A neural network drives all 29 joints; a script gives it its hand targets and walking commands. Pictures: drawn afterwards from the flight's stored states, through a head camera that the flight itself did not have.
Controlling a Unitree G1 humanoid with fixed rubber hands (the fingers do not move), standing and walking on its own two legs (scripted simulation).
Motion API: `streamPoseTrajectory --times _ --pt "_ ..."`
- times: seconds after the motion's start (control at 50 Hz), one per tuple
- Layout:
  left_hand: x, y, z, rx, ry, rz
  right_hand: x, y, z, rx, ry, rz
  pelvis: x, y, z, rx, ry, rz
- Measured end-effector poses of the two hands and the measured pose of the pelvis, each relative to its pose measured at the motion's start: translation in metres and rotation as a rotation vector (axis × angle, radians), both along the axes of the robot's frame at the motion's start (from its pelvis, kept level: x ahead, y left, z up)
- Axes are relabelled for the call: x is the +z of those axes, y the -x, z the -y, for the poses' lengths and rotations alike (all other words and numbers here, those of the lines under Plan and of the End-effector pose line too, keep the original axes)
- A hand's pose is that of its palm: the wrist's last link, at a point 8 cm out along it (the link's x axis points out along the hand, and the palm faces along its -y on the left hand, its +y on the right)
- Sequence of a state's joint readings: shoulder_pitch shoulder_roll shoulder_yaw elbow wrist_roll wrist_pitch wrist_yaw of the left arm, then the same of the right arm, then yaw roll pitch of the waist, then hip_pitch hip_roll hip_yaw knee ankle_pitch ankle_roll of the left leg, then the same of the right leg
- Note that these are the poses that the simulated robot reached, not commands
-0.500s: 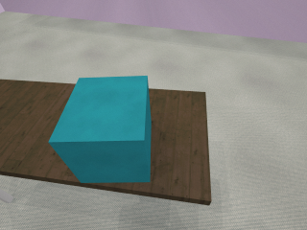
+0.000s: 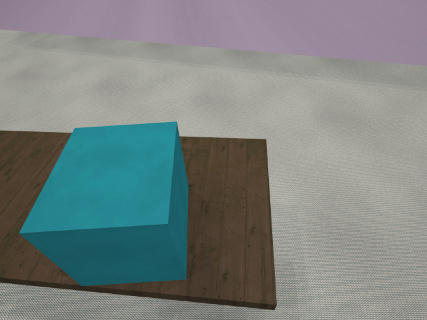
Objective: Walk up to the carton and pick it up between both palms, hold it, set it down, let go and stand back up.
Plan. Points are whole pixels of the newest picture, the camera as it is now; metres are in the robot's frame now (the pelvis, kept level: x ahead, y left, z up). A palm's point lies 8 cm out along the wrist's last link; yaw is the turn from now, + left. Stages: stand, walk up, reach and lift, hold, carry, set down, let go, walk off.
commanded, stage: walk up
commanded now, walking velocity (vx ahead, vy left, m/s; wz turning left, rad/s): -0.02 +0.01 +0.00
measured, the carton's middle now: (129, 202) +0.40 +0.19 +0.00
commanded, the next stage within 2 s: none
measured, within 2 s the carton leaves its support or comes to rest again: neither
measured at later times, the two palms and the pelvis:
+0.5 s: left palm out of the picture -0.04 +0.26 -0.15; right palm out of the picture -0.03 -0.23 -0.14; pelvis -0.07 +0.03 -0.01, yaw +1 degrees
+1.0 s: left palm out of the picture -0.18 +0.37 -0.15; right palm out of the picture -0.23 -0.06 -0.10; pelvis -0.14 +0.13 +0.02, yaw +1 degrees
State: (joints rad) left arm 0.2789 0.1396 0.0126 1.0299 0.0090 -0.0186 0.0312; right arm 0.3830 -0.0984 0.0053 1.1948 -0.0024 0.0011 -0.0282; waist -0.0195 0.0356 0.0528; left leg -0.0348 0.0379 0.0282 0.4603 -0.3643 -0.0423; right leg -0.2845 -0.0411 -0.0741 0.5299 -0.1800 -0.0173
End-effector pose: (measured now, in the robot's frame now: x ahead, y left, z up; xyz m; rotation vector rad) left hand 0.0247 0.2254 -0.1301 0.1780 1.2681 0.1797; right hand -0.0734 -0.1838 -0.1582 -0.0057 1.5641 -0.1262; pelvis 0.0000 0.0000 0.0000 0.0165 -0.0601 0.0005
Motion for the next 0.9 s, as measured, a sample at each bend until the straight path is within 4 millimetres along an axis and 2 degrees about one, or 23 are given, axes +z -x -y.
streamPoseTrajectory --times 0.04,0.14,0.22,0.3,0.36,0.42,0.5,0.56,0.6,0.68,0.74,0.8,0.9 --pt "0.001 -0.003 0.011 0.016 0.008 -0.011 0.0 -0.013 0.008 0.016 0.002 0.013 0.002 -0.005 0.006 0.001 0.0 -0.013" --pt "0.004 -0.004 0.02 0.034 -0.003 -0.014 0.001 -0.041 0.032 0.056 0.032 0.046 0.004 -0.006 0.016 0.006 0.006 -0.03" --pt "0.001 0.006 0.021 0.047 0.003 -0.04 0.004 -0.056 0.05 0.078 0.079 0.073 0.004 -0.004 0.017 0.006 0.008 -0.035" --pt "-0.003 0.019 0.019 0.053 0.015 -0.057 0.008 -0.063 0.059 0.087 0.121 0.102 0.003 0.004 0.014 0.005 0.003 -0.033" --pt "-0.006 0.028 0.012 0.06 0.021 -0.048 0.01 -0.062 0.062 0.098 0.151 0.112 0.001 0.016 0.007 0.014 0.002 -0.029" --pt "-0.01 0.04 -0.003 0.076 0.017 -0.023 0.012 -0.056 0.059 0.12 0.179 0.111 -0.001 0.036 -0.005 0.029 -0.005 -0.024" --pt "-0.02 0.065 -0.03 0.072 0.013 -0.023 0.015 -0.047 0.042 0.101 0.2 0.174 -0.007 0.066 -0.026 0.025 0.005 -0.028" --pt "-0.037 0.077 -0.053 0.051 0.031 -0.041 0.016 -0.024 0.018 0.058 0.206 0.243 -0.016 0.084 -0.045 0.023 0.049 -0.031" --pt "-0.043 0.08 -0.067 0.03 0.049 -0.039 0.019 0.007 -0.004 0.023 0.205 0.238 -0.016 0.095 -0.057 0.006 0.036 -0.01" --pt "-0.027 0.086 -0.083 0.031 0.094 -0.004 0.034 0.079 -0.049 -0.021 0.177 0.121 0.004 0.104 -0.078 0.01 0.082 -0.012" --pt "-0.015 0.097 -0.094 0.059 0.125 0.017 0.046 0.119 -0.079 0.007 0.139 0.019 0.017 0.112 -0.093 0.02 0.092 -0.024" --pt "-0.014 0.128 -0.105 0.058 0.126 -0.051 0.05 0.138 -0.099 0.008 0.119 -0.012 0.02 0.122 -0.107 0.001 0.088 -0.039" --pt "-0.021 0.184 -0.124 0.062 0.114 -0.217 0.05 0.148 -0.119 -0.024 0.129 0.015 0.018 0.132 -0.122 -0.002 0.071 -0.059"
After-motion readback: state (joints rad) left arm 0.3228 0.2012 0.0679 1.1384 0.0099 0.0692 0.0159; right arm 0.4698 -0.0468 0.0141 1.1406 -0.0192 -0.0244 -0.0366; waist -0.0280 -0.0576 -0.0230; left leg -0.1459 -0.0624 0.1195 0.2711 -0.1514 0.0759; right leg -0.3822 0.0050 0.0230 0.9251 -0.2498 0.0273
